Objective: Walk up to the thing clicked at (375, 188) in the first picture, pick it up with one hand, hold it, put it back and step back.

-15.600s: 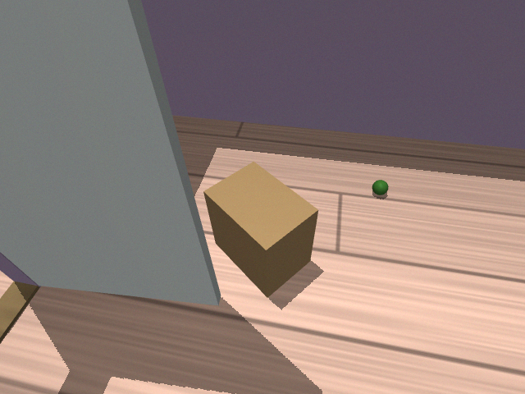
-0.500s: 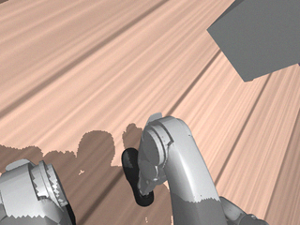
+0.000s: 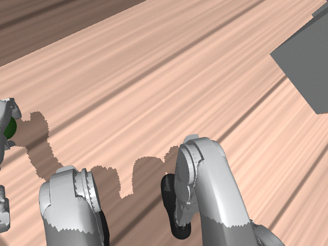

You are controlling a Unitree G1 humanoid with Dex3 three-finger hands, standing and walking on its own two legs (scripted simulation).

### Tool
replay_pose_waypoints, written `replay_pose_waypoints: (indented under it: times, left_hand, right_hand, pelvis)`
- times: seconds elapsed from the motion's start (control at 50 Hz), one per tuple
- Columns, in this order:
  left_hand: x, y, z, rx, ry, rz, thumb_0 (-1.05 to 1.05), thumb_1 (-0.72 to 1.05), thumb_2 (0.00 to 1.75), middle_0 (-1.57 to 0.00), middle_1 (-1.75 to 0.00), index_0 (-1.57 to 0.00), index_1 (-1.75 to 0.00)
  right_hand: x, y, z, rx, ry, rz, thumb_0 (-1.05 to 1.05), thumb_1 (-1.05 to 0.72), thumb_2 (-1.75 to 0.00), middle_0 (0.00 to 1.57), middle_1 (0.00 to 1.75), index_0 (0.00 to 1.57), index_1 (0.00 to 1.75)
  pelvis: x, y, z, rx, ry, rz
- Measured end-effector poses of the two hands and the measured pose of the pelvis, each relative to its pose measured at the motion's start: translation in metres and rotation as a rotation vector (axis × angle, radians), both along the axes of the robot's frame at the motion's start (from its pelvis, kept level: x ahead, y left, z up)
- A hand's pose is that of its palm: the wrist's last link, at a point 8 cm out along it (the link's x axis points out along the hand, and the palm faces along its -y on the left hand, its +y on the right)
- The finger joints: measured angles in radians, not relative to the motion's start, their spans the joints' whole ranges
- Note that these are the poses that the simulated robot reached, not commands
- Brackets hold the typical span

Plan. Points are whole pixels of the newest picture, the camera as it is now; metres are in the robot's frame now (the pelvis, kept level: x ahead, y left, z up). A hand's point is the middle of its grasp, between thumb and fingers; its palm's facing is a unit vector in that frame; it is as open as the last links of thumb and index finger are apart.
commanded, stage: settle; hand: left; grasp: from above
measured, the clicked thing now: out of the picture +0.44 +0.33 -0.21
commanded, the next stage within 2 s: lift in 0.24 s
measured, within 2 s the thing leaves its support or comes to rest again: neither
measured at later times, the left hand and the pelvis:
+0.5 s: hand out of the picture +0.42 +0.31 -0.14, palm faces -0.44 -0.09 -0.89, open 8.8 cm; pelvis -0.01 +0.00 +0.03, yaw +3 degrees
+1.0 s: hand out of the picture +0.37 +0.31 +0.01, palm faces -0.45 -0.11 -0.89, open 8.8 cm; pelvis -0.01 +0.00 +0.13, yaw +5 degrees
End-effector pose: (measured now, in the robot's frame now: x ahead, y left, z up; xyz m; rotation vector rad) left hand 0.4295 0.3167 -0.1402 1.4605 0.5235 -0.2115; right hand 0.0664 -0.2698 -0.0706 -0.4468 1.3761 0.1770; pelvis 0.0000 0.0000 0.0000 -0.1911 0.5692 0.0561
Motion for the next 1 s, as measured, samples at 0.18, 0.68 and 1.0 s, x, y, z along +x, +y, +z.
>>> replay_pose_waypoints:
  times: [0.18,0.68,1.0]
  left_hand:
    - [-0.006,-0.007,0.031,-0.012,0.036,-0.046,-0.06,-0.02,0.65,-0.47,-1.0,-0.74,-0.93]
    - [-0.014,-0.006,0.099,0.0,0.012,-0.027,-0.04,-0.03,0.66,-0.53,-0.88,-0.78,-0.88]
    - [-0.055,-0.005,0.206,-0.005,-0.004,-0.032,-0.04,-0.02,0.68,-0.51,-0.88,-0.76,-0.9]
  right_hand:
    - [0.017,-0.007,-0.001,-0.016,-0.067,-0.014,0.0,-0.92,-0.9,0.2,0.3,0.2,0.3]
    - [-0.008,-0.01,0.031,-0.076,-0.021,-0.191,0.01,-0.92,-0.9,0.2,0.3,0.2,0.3]
    - [0.054,-0.001,0.093,-0.057,-0.217,-0.201,0.01,-0.92,-0.9,0.2,0.3,0.2,0.3]
  pelvis:
    - [-0.008,-0.006,0.012,0.035,-0.006,0.016]
    - [-0.007,-0.003,0.057,0.057,0.053,0.03]
    - [-0.009,-0.001,0.128,0.077,0.025,0.044]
